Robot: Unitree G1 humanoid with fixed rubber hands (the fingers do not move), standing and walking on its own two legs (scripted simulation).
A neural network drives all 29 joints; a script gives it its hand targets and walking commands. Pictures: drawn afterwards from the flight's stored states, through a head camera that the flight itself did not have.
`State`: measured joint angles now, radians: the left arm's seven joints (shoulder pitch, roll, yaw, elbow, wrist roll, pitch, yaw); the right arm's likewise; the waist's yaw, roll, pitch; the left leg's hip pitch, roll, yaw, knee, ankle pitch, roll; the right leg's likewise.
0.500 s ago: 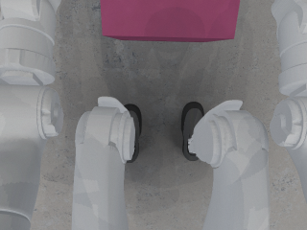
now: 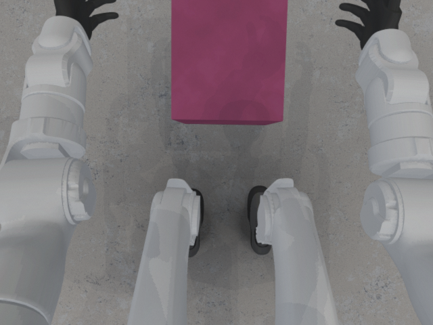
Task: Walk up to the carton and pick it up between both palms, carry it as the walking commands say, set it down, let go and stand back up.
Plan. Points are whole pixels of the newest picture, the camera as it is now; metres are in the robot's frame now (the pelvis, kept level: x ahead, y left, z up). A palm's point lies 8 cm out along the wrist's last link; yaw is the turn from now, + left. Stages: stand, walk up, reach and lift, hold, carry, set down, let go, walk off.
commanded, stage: set down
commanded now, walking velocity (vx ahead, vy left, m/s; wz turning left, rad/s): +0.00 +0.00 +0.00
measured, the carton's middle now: (227, 62) +0.57 +0.00 -0.39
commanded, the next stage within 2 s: let go in 0.70 s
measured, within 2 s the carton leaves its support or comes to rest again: neither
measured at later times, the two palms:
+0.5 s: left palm out of the picture +0.55 +0.23 +0.05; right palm out of the picture +0.53 -0.22 +0.04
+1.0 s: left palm out of the picture +0.48 +0.23 +0.09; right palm out of the picture +0.45 -0.23 +0.09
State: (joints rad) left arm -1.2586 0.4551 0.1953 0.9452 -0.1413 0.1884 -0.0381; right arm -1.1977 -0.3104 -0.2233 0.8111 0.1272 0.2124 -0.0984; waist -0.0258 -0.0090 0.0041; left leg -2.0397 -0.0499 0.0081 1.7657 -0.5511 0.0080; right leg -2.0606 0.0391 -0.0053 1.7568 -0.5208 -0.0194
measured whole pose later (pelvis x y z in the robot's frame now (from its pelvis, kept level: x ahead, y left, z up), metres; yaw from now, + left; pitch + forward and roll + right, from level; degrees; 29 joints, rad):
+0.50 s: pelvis +0.02 +0.01 +0.13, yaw -1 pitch +46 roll +0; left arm -1.15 0.40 0.26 0.91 -0.07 0.20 -0.06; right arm -1.06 -0.30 -0.29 0.77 0.08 0.21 -0.02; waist -0.02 0.00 -0.07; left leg -1.65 -0.05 -0.01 1.24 -0.40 0.02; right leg -1.66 0.04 0.02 1.23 -0.37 0.00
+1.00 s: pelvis +0.07 +0.00 +0.20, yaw +0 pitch +42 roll +0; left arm -0.66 0.25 0.26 0.67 0.05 0.13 -0.02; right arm -0.59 -0.22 -0.24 0.60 -0.06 0.12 0.04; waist -0.02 -0.01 -0.12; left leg -1.29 -0.05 -0.04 0.89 -0.32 0.02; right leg -1.30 0.04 0.03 0.88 -0.30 -0.01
